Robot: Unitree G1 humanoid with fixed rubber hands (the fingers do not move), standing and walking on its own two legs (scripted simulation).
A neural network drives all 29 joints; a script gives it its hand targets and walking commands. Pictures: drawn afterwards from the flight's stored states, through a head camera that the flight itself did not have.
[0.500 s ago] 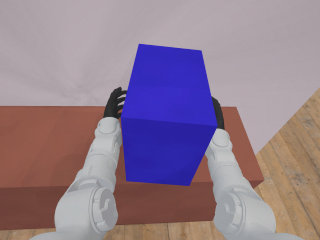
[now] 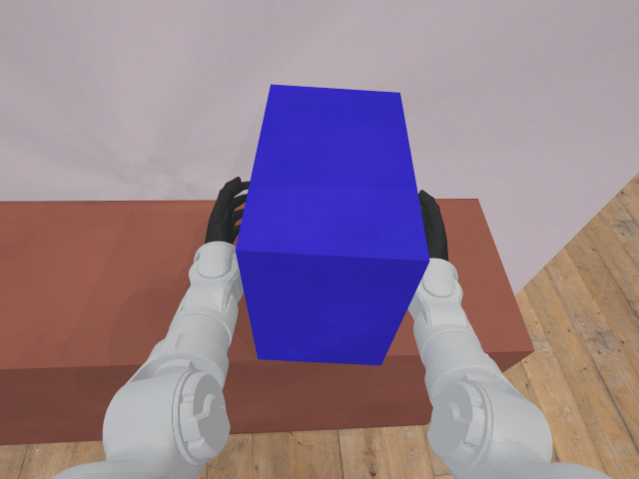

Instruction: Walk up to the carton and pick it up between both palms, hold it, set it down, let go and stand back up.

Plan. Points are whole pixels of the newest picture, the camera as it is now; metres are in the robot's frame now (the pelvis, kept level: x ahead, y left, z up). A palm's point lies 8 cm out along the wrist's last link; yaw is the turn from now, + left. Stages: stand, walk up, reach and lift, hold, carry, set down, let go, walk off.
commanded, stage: set down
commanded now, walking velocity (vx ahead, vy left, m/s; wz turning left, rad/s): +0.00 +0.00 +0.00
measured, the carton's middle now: (327, 229) +0.45 -0.01 +0.01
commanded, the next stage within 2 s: none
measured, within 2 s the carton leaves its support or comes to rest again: rests again in 0.10 s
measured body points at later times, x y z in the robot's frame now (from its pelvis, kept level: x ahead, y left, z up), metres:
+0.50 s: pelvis +0.00 +0.00 +0.00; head +0.07 +0.01 +0.44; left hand +0.42 +0.14 +0.04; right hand +0.41 -0.14 +0.04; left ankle -0.01 +0.11 -0.75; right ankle -0.02 -0.10 -0.75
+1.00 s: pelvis -0.01 +0.00 +0.00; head +0.08 +0.02 +0.44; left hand +0.42 +0.14 +0.03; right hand +0.41 -0.14 +0.03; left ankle -0.01 +0.11 -0.75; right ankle -0.02 -0.10 -0.75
